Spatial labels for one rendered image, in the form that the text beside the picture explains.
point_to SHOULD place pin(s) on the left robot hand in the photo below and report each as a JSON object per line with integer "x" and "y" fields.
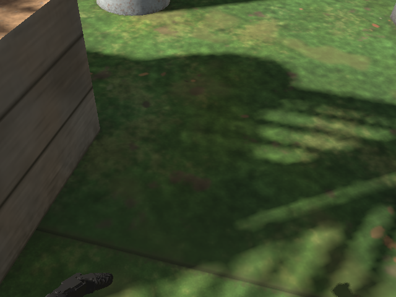
{"x": 79, "y": 285}

